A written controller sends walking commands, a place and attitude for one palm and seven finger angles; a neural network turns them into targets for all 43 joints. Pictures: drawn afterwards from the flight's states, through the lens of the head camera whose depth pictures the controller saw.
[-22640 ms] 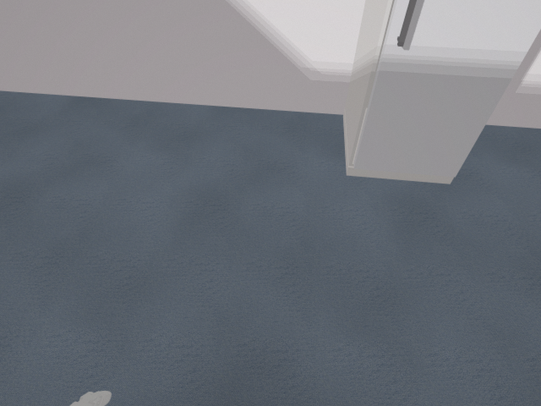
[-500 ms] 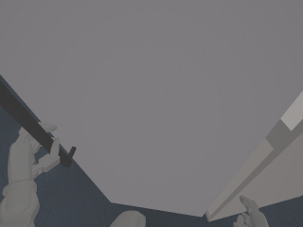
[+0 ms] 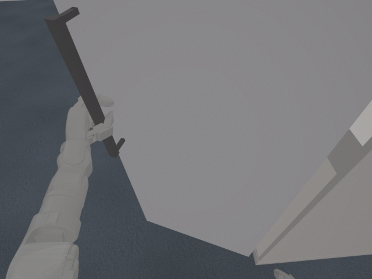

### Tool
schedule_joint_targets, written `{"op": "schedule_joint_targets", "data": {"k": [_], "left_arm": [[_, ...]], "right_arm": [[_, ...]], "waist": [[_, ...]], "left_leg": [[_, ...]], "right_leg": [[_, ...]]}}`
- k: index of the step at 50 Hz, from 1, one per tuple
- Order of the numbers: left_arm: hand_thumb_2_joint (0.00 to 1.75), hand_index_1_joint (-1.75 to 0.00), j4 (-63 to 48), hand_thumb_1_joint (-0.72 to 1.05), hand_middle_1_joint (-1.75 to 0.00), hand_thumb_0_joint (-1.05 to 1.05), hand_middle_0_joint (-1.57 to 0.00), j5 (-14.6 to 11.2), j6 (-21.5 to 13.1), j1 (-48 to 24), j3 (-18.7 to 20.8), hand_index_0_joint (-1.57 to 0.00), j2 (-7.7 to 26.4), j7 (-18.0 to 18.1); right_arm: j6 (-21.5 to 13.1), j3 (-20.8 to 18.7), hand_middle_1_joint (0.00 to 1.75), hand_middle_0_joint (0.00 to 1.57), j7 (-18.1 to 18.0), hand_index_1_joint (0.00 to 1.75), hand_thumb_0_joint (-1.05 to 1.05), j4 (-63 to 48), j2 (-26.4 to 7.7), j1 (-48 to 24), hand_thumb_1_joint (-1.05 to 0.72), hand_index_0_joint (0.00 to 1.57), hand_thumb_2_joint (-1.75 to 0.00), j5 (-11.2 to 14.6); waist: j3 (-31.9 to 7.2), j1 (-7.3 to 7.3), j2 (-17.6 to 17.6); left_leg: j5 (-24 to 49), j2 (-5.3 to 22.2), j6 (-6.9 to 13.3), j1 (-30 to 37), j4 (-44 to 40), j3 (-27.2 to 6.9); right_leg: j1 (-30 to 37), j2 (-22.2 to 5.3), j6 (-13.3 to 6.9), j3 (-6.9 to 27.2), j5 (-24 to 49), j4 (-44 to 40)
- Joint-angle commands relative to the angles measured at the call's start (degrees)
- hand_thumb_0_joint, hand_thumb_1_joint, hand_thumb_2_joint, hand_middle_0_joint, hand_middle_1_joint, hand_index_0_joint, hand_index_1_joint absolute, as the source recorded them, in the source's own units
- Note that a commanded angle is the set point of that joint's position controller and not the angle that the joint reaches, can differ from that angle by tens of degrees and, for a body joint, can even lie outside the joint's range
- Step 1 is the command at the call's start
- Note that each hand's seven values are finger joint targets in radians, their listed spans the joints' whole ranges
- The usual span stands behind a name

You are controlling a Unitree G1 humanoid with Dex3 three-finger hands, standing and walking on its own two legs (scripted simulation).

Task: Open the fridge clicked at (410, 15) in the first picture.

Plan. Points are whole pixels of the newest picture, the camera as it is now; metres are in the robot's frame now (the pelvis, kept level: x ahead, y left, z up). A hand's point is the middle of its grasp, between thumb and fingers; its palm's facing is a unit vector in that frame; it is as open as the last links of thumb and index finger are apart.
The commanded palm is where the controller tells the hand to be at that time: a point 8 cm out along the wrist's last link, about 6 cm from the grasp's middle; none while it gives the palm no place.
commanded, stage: stop walking and hold the door back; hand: left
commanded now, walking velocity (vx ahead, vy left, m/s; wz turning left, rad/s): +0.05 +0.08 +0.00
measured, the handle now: (98, 99) +0.43 +0.24 +0.16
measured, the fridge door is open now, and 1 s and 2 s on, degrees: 66 64 64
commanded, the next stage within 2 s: loosen the grip on the handle in 0.82 s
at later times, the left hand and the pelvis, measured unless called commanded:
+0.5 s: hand (111, 121) +0.41 +0.22 +0.11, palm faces +0.20 -0.96 -0.20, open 5.4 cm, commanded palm +0.37 +0.27 +0.11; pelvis +0.01 +0.03 +0.00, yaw -4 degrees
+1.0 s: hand (109, 121) +0.41 +0.23 +0.11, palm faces +0.18 -0.96 -0.21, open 5.7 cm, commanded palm +0.36 +0.28 +0.11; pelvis +0.01 +0.02 +0.00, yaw -3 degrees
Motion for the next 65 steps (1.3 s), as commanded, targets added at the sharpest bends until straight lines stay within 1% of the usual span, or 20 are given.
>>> {"op": "schedule_joint_targets", "data": {"k": [1,2,3,5,8,12,15,19,21,25,29,45,46,47,48,49,50,53,58,65], "left_arm": [[0.9,-1.4,-8.94,0.9,-1.4,0.0,-0.45,1.0,-4.63,-26.16,6.19,-0.45,16.77,0.05],[0.9,-1.4,-7.72,0.9,-1.4,0.0,-0.45,1.26,-4.62,-24.8,9.3,-0.45,20.74,0.25],[0.9,-1.4,-3.56,0.9,-1.4,0.0,-0.45,1.08,-3.92,-19.57,10.65,-0.45,20.67,0.07],[0.9,-1.4,-4.7,0.9,-1.4,0.0,-0.45,0.5,-5.0,-22.96,13.51,-0.45,22.76,-0.03],[0.9,-1.4,-3.32,0.9,-1.4,0.0,-0.45,0.89,-6.99,-20.84,16.35,-0.45,24.87,-0.13],[0.9,-1.4,-8.51,0.9,-1.4,0.0,-0.45,0.26,-7.66,-16.58,15.33,-0.45,21.68,-0.01],[0.9,-1.4,-14.46,0.9,-1.4,0.0,-0.45,-0.09,-8.22,-13.99,13.79,-0.45,19.17,0.19],[0.9,-1.4,-23.39,0.9,-1.4,0.0,-0.45,-0.12,-9.18,-8.73,10.66,-0.45,14.47,-0.69],[0.9,-1.4,-25.29,0.9,-1.4,0.0,-0.45,0.37,-9.37,-10.35,9.97,-0.45,14.05,-0.47],[0.9,-1.4,-26.39,0.9,-1.4,0.0,-0.45,0.5,-8.12,-7.08,8.39,-0.45,12.3,-0.12],[0.9,-1.4,-23.7,0.9,-1.4,0.0,-0.45,0.06,-7.18,-7.71,8.27,-0.45,13.04,0.12],[0.9,-1.4,-20.42,0.9,-1.4,0.0,-0.45,-0.06,-7.62,-9.35,2.58,-0.45,7.18,0.03],[0.9,-1.4,-25.54,0.9,-1.4,0.0,-0.45,6.84,-8.28,-44.64,33.71,-0.45,48.44,-0.04],[0.84,-1.4,-2.03,0.78,-1.4,0.0,-0.45,6.61,-2.55,-28.46,9.31,-0.45,14.08,-4.48],[0.78,-1.4,-12.14,0.66,-1.4,0.0,-0.45,1.66,-2.58,-19.2,11.4,-0.45,11.12,-6.36],[0.73,-1.4,-11.22,0.54,-1.4,0.0,-0.45,0.11,-3.43,-11.98,12.76,-0.45,9.54,-6.81],[0.67,-1.4,-13.89,0.42,-1.4,0.0,-0.45,-1.36,-4.72,-9.57,15.74,-0.45,13.4,-6.1],[0.49,-1.4,-14.1,0.05,-1.4,0.0,-0.45,1.11,-8.73,-14.2,11.7,-0.45,12.9,-3.87],[0.2,-1.37,-12.97,-0.55,-1.37,0.0,-0.42,0.9,-12.19,-17.08,11.89,-0.42,17.2,-3.38],[0.2,-1.25,-14.29,-0.55,-1.25,0.0,-0.33,-1.81,-13.28,-16.39,10.95,-0.33,16.32,-3.97]], "right_arm": [[-2.73,-4.6,0.3,0.2,-1.38,0.3,0.0,-6.78,-11.2,-4.53,-0.9,0.2,-0.9,-0.24],[-2.53,-4.9,0.3,0.2,-1.54,0.3,0.0,-6.84,-10.55,-4.7,-0.9,0.2,-0.9,-0.37],[-2.89,-6.08,0.3,0.2,-1.07,0.3,0.0,-6.71,-11.2,-3.59,-0.9,0.2,-0.9,0.19],[-3.35,-5.57,0.3,0.2,-0.58,0.3,0.0,-5.38,-11.28,-4.39,-0.9,0.2,-0.9,0.24],[-3.48,-4.8,0.3,0.2,-0.96,0.3,0.0,-5.01,-11.29,-4.84,-0.9,0.2,-0.9,-0.11],[-3.74,-4.86,0.3,0.2,-0.75,0.3,0.0,-7.36,-11.02,-5.41,-0.9,0.2,-0.9,-0.58],[-3.52,-5.43,0.3,0.2,-0.51,0.3,0.0,-8.2,-11.3,-5.2,-0.9,0.2,-0.9,-0.74],[-2.82,-5.89,0.3,0.2,-0.02,0.3,0.0,-10.58,-11.87,-6.4,-0.9,0.2,-0.9,-0.18],[-2.84,-5.19,0.3,0.2,-0.06,0.3,0.0,-10.82,-11.05,-7.24,-0.9,0.2,-0.9,-0.59],[-3.22,-5.16,0.3,0.2,-0.25,0.3,0.0,-10.69,-11.05,-6.26,-0.9,0.2,-0.9,-0.75],[-2.89,-4.95,0.3,0.2,-0.75,0.3,0.0,-9.7,-10.81,-5.88,-0.9,0.2,-0.9,-0.83],[-2.89,-4.29,0.3,0.2,-1.34,0.3,0.0,-8.62,-10.01,-7.1,-0.9,0.2,-0.9,-0.69],[-3.39,-9.44,0.3,0.2,0.52,0.3,0.0,-9.73,-13.05,-3.85,-0.9,0.2,-0.9,-2.21],[-6.29,-6.44,0.3,0.2,1.08,0.3,0.0,-9.35,-10.79,-6.15,-0.9,0.2,-0.9,-2.09],[-7.14,-9.2,0.3,0.2,1.94,0.3,0.0,-9.45,-12.77,-0.14,-0.9,0.2,-0.9,0.24],[-7.04,-7.72,0.3,0.2,1.95,0.3,0.0,-7.98,-11.66,-2.39,-0.9,0.2,-0.9,0.43],[-6.51,-7.34,0.3,0.2,2.36,0.3,0.0,-7.97,-11.94,-2.43,-0.9,0.2,-0.9,-0.47],[-5.98,-6.5,0.3,0.2,2.54,0.3,0.0,-9.8,-12.03,-4.52,-0.9,0.2,-0.9,-0.77],[-6.37,-5.88,0.3,0.2,1.5,0.3,0.0,-11.24,-12.63,-5.55,-0.9,0.2,-0.9,-0.18],[-7.28,-5.65,0.3,0.2,0.54,0.3,0.0,-10.42,-12.59,-4.82,-0.9,0.2,-0.9,-0.3]], "waist": [[-17.72,-2.44,-6.36],[-16.86,-2.28,-15.75],[-17.15,-1.6,-15.49],[-15.42,-2.28,-14.97],[-16.45,-2.18,-10.03],[-16.11,-1.78,-12.76],[-16.41,-2.85,-9.28],[-17.46,-2.18,5.55],[-16.08,-2.49,11.01],[-17.51,-2.58,5.41],[-16.43,-3.23,-2.75],[-17.11,-2.84,-2.65],[-11.29,1.0,-18.19],[-26.94,-6.79,-15.4],[-32.73,-2.23,-0.91],[-26.97,-1.3,8.38],[-24.26,-0.59,7.75],[-15.28,-3.45,-3.39],[-16.26,-2.86,-1.19],[-18.73,-2.8,-2.92]], "left_leg": [[-0.98,5.3,3.07,-11.29,7.3,-1.96],[-11.19,-1.0,0.01,-19.63,18.28,2.38],[-15.95,-1.69,-0.72,-21.99,27.69,-1.61],[-10.88,0.56,-1.45,-22.26,31.83,-4.85],[-7.82,1.12,-1.65,-17.0,22.71,-1.16],[-3.12,-0.47,-1.42,-8.0,8.98,3.71],[5.83,-0.57,-1.55,0.14,-2.07,4.32],[19.03,10.13,3.21,5.83,-8.75,-6.06],[15.19,13.84,5.58,0.88,-11.71,-10.45],[17.87,9.76,2.73,1.78,-5.14,-3.68],[5.37,5.54,-0.02,-0.41,-3.96,-0.04],[11.19,6.55,0.57,2.92,-6.56,-1.22],[9.31,6.93,2.42,-1.33,-3.09,1.13],[21.23,-0.74,1.15,0.95,-8.81,2.61],[30.91,0.28,-2.31,8.86,-5.36,1.79],[31.29,0.22,-3.08,12.13,-2.19,1.89],[23.14,-0.19,-2.46,9.03,-2.36,1.55],[2.59,-0.36,-0.06,-2.95,-3.38,1.19],[-9.31,-1.41,0.83,-6.57,-2.88,1.82],[-5.42,-1.55,1.31,-7.52,-0.7,1.27]], "right_leg": [[21.81,-8.35,-4.94,14.47,1.47,-16.2],[24.93,-18.51,-10.02,29.58,6.43,-20.86],[23.37,-23.21,-12.32,33.63,3.74,-23.33],[21.19,-20.56,-11.07,28.33,10.26,-20.69],[19.06,-17.06,-9.33,16.74,21.35,-17.87],[13.64,-14.21,-8.1,13.99,16.81,-19.24],[10.69,-12.12,-6.08,11.46,13.09,-17.69],[5.25,-2.36,-1.1,6.47,8.16,-8.47],[5.77,-0.45,-0.47,3.94,2.38,-2.98],[8.92,-2.27,-0.81,5.65,12.17,-10.03],[6.92,-5.36,-1.71,10.7,12.33,-13.49],[6.22,-3.86,-0.87,7.75,13.16,-13.44],[4.58,-4.44,-1.42,12.71,18.89,-19.22],[10.76,0.28,-3.43,3.46,29.42,-8.21],[9.04,-0.31,-3.75,1.37,26.07,-7.64],[2.9,-0.26,-2.95,2.49,22.13,-9.26],[2.44,-0.02,-2.53,2.81,18.69,-10.69],[-1.04,0.0,-2.13,3.01,6.94,-11.49],[-3.26,-0.53,-2.32,6.17,-5.28,-12.38],[-2.32,-0.16,-2.14,6.89,-3.44,-11.73]]}}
